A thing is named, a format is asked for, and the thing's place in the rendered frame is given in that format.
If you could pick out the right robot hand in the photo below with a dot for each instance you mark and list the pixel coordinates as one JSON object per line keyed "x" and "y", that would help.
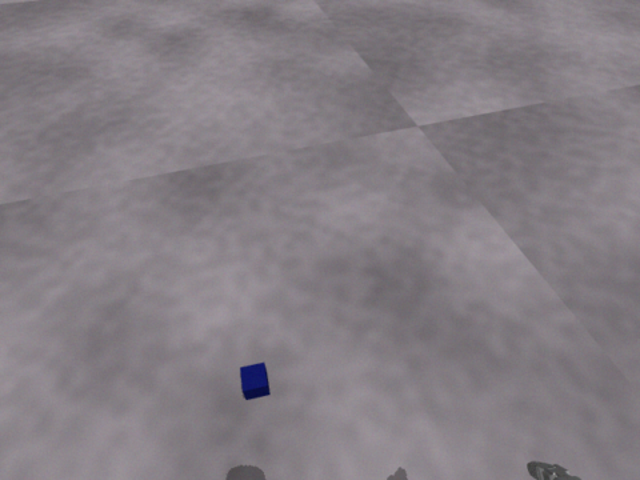
{"x": 544, "y": 471}

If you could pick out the cube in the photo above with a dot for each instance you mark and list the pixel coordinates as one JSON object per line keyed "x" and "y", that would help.
{"x": 254, "y": 381}

